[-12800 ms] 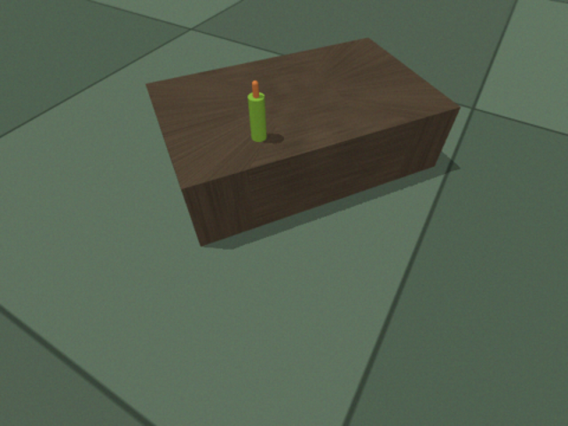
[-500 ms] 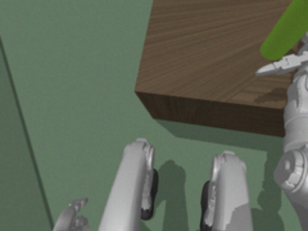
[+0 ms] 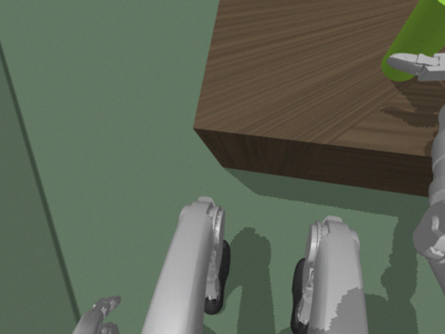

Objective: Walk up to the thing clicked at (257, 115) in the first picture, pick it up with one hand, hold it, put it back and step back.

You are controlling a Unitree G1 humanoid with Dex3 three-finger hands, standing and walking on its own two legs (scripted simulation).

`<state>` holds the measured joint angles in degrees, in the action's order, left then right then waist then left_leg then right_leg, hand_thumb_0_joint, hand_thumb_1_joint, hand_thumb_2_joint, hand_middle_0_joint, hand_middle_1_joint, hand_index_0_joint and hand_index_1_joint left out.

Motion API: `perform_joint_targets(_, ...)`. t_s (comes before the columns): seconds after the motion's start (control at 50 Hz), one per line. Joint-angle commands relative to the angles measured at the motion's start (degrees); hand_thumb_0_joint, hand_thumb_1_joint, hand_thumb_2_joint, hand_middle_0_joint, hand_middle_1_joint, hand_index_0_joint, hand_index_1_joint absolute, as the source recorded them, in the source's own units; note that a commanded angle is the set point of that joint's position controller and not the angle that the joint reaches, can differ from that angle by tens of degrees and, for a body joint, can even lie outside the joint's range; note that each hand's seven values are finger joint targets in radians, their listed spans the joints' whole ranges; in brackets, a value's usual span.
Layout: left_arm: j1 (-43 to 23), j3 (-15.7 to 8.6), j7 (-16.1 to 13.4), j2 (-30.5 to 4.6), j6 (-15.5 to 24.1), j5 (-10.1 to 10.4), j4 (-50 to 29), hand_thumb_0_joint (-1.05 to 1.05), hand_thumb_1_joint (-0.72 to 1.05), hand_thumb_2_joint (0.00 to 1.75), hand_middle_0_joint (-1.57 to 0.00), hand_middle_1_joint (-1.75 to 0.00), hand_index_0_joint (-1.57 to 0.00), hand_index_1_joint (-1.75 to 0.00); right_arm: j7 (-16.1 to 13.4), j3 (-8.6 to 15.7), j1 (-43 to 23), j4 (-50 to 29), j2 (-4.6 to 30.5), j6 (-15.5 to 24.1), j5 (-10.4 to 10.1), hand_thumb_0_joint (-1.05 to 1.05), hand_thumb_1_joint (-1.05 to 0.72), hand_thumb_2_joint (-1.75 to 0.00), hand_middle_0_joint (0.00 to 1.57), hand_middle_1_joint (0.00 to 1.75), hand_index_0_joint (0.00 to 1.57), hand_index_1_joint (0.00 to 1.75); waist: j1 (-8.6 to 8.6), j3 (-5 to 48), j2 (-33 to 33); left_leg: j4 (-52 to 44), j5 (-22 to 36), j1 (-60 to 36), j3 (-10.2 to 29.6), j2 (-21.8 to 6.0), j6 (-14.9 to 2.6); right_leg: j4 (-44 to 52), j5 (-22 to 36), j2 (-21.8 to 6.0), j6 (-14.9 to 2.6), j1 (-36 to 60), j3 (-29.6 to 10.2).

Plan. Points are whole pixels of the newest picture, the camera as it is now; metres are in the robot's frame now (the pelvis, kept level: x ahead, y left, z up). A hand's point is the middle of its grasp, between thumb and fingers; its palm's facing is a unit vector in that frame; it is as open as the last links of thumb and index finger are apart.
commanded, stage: close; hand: right
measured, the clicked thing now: (435, 19) +0.58 -0.21 +0.03
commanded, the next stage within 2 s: settle in 0.26 s
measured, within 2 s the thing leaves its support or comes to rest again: leaves its support in 0.86 s
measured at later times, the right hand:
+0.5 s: hand out of the picture +0.57 -0.22 +0.03, palm faces +0.22 +0.98 -0.02, open 9.4 cm
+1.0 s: hand out of the picture +0.55 -0.22 +0.04, palm faces +0.21 +0.98 -0.05, open 9.6 cm
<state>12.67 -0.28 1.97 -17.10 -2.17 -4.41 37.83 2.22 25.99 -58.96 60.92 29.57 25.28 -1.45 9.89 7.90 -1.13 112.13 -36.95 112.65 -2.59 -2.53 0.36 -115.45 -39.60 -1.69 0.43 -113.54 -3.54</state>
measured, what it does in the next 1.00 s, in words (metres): rises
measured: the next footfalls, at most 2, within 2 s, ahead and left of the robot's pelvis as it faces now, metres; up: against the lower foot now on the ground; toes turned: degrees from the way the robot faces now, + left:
none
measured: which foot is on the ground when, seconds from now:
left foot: down 0.00-1.00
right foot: down 0.00-1.00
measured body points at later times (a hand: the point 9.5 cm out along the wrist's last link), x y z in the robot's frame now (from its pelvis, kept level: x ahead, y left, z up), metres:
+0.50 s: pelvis -0.01 +0.00 -0.01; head +0.23 -0.03 +0.37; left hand +0.05 +0.28 -0.13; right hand +0.55 -0.27 +0.03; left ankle +0.09 +0.13 -0.42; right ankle +0.07 -0.12 -0.42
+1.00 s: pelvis +0.01 -0.01 +0.06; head +0.23 -0.04 +0.45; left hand +0.06 +0.29 -0.05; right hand +0.53 -0.27 +0.05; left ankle +0.09 +0.13 -0.42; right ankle +0.07 -0.12 -0.42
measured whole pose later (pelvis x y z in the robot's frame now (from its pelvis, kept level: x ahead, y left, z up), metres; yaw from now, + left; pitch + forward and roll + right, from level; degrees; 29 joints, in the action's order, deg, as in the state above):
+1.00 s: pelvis +0.01 -0.01 +0.06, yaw +1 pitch +36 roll +5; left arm 12.9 -0.4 -0.6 -17.3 0.1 -3.8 38.2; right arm 1.3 24.9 -50.9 54.5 28.4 19.9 -1.9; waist 10.7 7.3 -0.5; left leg 100.9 -35.0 101.9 -2.7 -1.2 1.1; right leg -105.3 -38.6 -3.0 -0.3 -102.9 -3.0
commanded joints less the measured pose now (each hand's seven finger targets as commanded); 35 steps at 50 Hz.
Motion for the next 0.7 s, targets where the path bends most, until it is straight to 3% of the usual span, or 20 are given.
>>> perform_joint_targets(0.0,12.49,-4.03,-0.4,-11.81,0.04,0.18,-1.94,0.0,0.89,0.92,-0.21,-0.31,-0.2,-0.32,1.91,-0.38,-18.7,-8.98,9.36,2.56,0.42,0.0,0.07,-0.59,1.15,0.87,1.14,0.87,2.02,39.38,-8.14,-11.73,15.1,-23.39,-0.87,1.62,-2.46,13.14,15.5,0.52,-1.47,26.0,0.35)
perform_joint_targets(0.02,12.69,-3.77,-0.36,-11.74,-0.07,0.07,-1.4,0.0,0.88,0.92,-0.21,-0.31,-0.2,-0.32,2.17,-0.84,-18.71,-7.56,8.52,2.4,0.32,0.0,0.03,-0.64,1.18,0.92,1.17,0.92,2.62,38.02,-8.48,-11.38,15.72,-22.83,-0.75,1.52,-2.4,12.37,15.93,0.54,-1.49,25.44,0.55)
perform_joint_targets(0.04,12.28,-3.68,-0.34,-11.61,-0.07,0.28,-2.0,0.0,0.89,0.92,-0.21,-0.31,-0.2,-0.32,2.25,-1.04,-20.04,-9.52,8.94,2.55,0.18,0.0,0.0,-0.66,1.19,0.93,1.18,0.93,1.92,38.79,-8.63,-11.22,15.55,-23.06,-0.57,1.54,-2.45,12.53,15.62,0.56,-1.57,25.08,0.67)
perform_joint_targets(0.06,12.84,-3.72,-0.31,-11.87,-0.07,0.28,-1.87,0.0,0.88,0.92,-0.21,-0.31,-0.2,-0.32,2.44,-0.69,-18.83,-6.85,8.67,2.16,0.4,0.0,-0.04,-0.69,1.22,0.97,1.21,0.97,2.8,37.71,-8.23,-11.08,15.23,-21.99,-0.99,1.56,-2.42,12.62,15.76,0.5,-1.44,25.29,0.37)
perform_joint_targets(0.1,12.57,-3.61,-0.24,-11.97,-0.25,0.41,-2.38,0.0,0.88,0.92,-0.21,-0.31,-0.2,-0.32,2.6,0.29,-18.75,-6.38,10.27,1.9,0.61,0.0,-0.15,-0.76,1.27,1.02,1.26,1.03,2.48,36.59,-8.37,-11.21,13.61,-21.28,-1.01,1.66,-2.48,13.17,14.04,0.52,-1.42,24.03,0.31)
perform_joint_targets(0.14,12.0,-2.83,-0.14,-11.59,-0.45,0.52,-2.97,0.0,0.9,0.91,-0.21,-0.31,-0.2,-0.32,2.45,2.27,-19.19,-6.23,13.16,1.9,0.58,0.0,-0.13,-0.85,1.26,1.08,1.26,1.09,1.48,37.67,-8.81,-11.18,13.64,-23.03,-0.73,1.47,-2.35,12.98,13.52,0.69,-1.59,22.96,0.46)
perform_joint_targets(0.16,12.31,-3.05,-0.09,-11.4,-0.53,0.55,-3.54,0.0,0.89,0.91,-0.21,-0.31,-0.2,-0.32,2.64,0.83,-21.0,-9.49,11.89,2.08,0.51,0.0,-0.11,-0.87,1.26,1.1,1.26,1.1,1.68,39.43,-8.11,-11.08,13.73,-23.72,-0.65,1.59,-2.28,12.64,13.43,0.58,-1.72,23.24,0.69)
perform_joint_targets(0.18,12.33,-3.13,-0.16,-11.81,-0.58,0.6,-3.32,0.0,0.89,0.91,-0.21,-0.31,-0.2,-0.32,2.86,1.44,-18.11,-5.45,11.77,1.59,0.65,0.0,-0.12,-0.89,1.27,1.12,1.27,1.12,2.03,38.33,-7.84,-11.27,13.27,-23.36,-0.76,1.55,-2.28,12.72,13.04,0.64,-1.71,22.96,0.71)
perform_joint_targets(0.22,12.46,-2.94,-0.15,-11.7,-0.63,0.51,-3.36,0.0,0.89,0.91,-0.21,-0.31,-0.2,-0.31,3.03,0.82,-18.88,-7.29,11.13,1.66,0.46,0.0,-0.16,-0.95,1.3,1.18,1.3,1.18,2.01,38.83,-8.82,-10.7,13.58,-22.88,-0.83,1.65,-2.39,12.61,13.72,0.59,-1.59,23.52,0.67)
perform_joint_targets(0.24,12.71,-2.93,-0.25,-12.08,-0.72,0.53,-3.36,0.0,0.9,0.9,-0.21,-0.31,-0.2,-0.31,2.92,2.21,-18.93,-6.97,13.16,1.58,0.67,0.0,-0.17,-0.96,1.31,1.18,1.31,1.18,1.63,38.98,-9.16,-10.55,13.78,-22.58,-0.84,1.67,-2.4,12.64,14.08,0.59,-1.5,23.77,0.56)
perform_joint_targets(0.34,12.21,-2.13,-0.22,-11.19,-1.11,0.65,-4.38,0.0,0.9,0.91,-0.21,-0.31,-0.2,-0.31,3.04,1.71,-19.92,-8.21,13.83,1.48,1.06,0.0,-0.15,-1.02,1.31,1.23,1.32,1.23,1.82,38.86,-8.27,-10.6,13.52,-23.08,-0.64,1.88,-2.31,11.67,13.22,0.46,-1.97,22.05,0.91)
perform_joint_targets(0.38,12.15,-2.34,-0.33,-11.94,-1.21,0.62,-3.71,0.0,0.88,0.92,-0.22,-0.32,-0.22,-0.32,3.19,2.41,-17.92,-5.69,14.64,1.01,1.06,0.0,-0.07,-1.17,1.22,1.3,1.26,1.3,1.85,36.26,-8.27,-10.92,11.57,-22.24,-0.64,1.89,-2.24,11.86,10.97,0.59,-2.0,20.05,1.06)
perform_joint_targets(0.44,11.77,-2.08,-0.32,-11.23,-1.27,0.95,-5.8,0.0,0.88,0.92,-0.22,-0.31,-0.21,-0.32,2.91,2.07,-22.34,-12.41,15.3,1.02,1.03,0.0,-0.07,-1.19,1.21,1.32,1.25,1.32,1.14,41.38,-9.04,-11.65,11.12,-24.43,-0.57,1.92,-2.3,13.38,10.51,0.51,-1.92,22.71,0.95)
perform_joint_targets(0.46,12.6,-2.45,-0.42,-11.38,-1.38,0.78,-5.27,0.0,0.87,0.92,-0.22,-0.31,-0.21,-0.32,2.97,1.88,-19.9,-11.58,15.39,0.47,1.47,0.0,-0.08,-1.21,1.21,1.33,1.25,1.33,1.17,42.83,-9.23,-11.83,12.72,-26.3,-0.59,1.94,-2.17,12.86,12.14,0.44,-1.91,24.08,1.31)
perform_joint_targets(0.48,12.92,-2.9,-0.59,-12.33,-1.55,0.91,-5.01,0.0,0.88,0.91,-0.22,-0.31,-0.21,-0.32,2.75,3.0,-19.06,-10.19,16.2,-0.13,1.28,0.0,-0.07,-1.22,1.22,1.34,1.26,1.34,1.34,42.4,-8.8,-12.29,12.94,-26.98,-0.62,1.91,-2.09,13.3,12.37,0.55,-1.86,24.0,1.14)
perform_joint_targets(0.54,12.6,-2.91,-0.92,-12.03,-1.5,1.19,-5.18,0.0,0.88,0.91,-0.22,-0.31,-0.21,-0.32,2.28,2.46,-22.56,-15.5,16.62,-0.68,1.08,0.0,-0.04,-1.22,1.22,1.35,1.27,1.35,0.57,44.37,-11.73,-12.96,12.65,-26.33,-0.59,1.97,-2.44,15.24,12.96,0.37,-1.44,27.92,0.94)
perform_joint_targets(0.56,12.66,-3.62,-1.11,-12.79,-1.44,1.09,-5.67,0.0,0.88,0.92,-0.22,-0.31,-0.21,-0.32,1.91,4.37,-22.37,-17.79,19.18,-1.05,1.16,0.0,-0.01,-1.21,1.22,1.35,1.27,1.35,-0.19,46.96,-13.84,-13.45,13.52,-27.99,-0.52,1.94,-2.47,15.68,13.95,0.35,-1.33,29.5,1.0)
perform_joint_targets(0.58,13.07,-3.42,-1.23,-12.39,-1.45,1.15,-5.02,0.0,0.88,0.91,-0.22,-0.31,-0.21,-0.32,1.92,2.02,-24.14,-19.19,15.85,-1.24,0.61,0.0,0.0,-1.19,1.22,1.34,1.27,1.34,1.05,46.58,-12.2,-13.67,14.24,-27.7,-0.88,1.89,-2.36,15.6,14.84,0.25,-1.36,31.02,0.59)
perform_joint_targets(0.66,13.71,-3.6,-1.93,-12.15,-1.11,1.53,-4.59,0.0,0.88,0.92,-0.21,-0.31,-0.2,-0.32,0.88,4.96,-26.48,-25.22,19.79,-1.35,-0.65,0.0,0.04,-1.17,1.24,1.33,1.29,1.33,0.5,49.4,-12.46,-15.81,17.24,-31.26,-0.35,1.91,-2.23,16.35,18.35,0.14,-1.56,35.08,0.81)
perform_joint_targets(0.68,13.37,-4.03,-2.07,-12.27,-0.87,1.63,-4.45,0.0,0.88,0.92,-0.21,-0.31,-0.2,-0.32,0.94,3.76,-25.22,-24.99,17.85,-1.72,-1.09,0.0,0.06,-1.16,1.24,1.33,1.29,1.33,0.4,49.93,-12.97,-16.87,17.53,-32.31,-0.19,2.0,-2.23,17.21,18.45,0.22,-1.52,35.92,1.0)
